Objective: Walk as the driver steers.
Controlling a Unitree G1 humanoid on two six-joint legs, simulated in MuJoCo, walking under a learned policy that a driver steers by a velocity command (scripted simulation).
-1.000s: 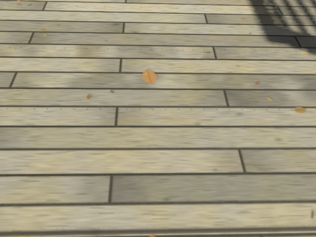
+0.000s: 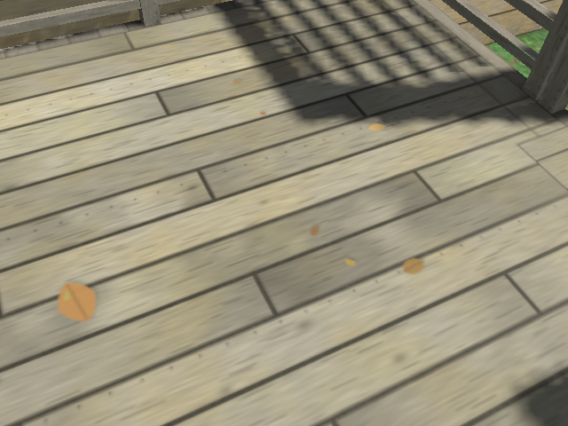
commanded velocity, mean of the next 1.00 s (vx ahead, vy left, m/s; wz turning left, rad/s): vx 0.50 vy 0.00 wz -0.55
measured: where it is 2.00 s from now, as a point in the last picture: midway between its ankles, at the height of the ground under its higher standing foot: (399, 322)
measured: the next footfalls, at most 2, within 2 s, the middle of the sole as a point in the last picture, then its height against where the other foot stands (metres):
right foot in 0.38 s outside the picture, level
left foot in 0.82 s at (299, 349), level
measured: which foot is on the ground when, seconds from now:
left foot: down 0.00-0.36, up 0.38-0.80, down 0.82-1.00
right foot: up 0.00-0.36, down 0.38-0.82, up 0.84-1.00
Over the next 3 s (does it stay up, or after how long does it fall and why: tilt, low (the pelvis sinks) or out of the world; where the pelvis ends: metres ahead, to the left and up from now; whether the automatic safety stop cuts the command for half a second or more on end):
stays up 0.83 -0.85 0.00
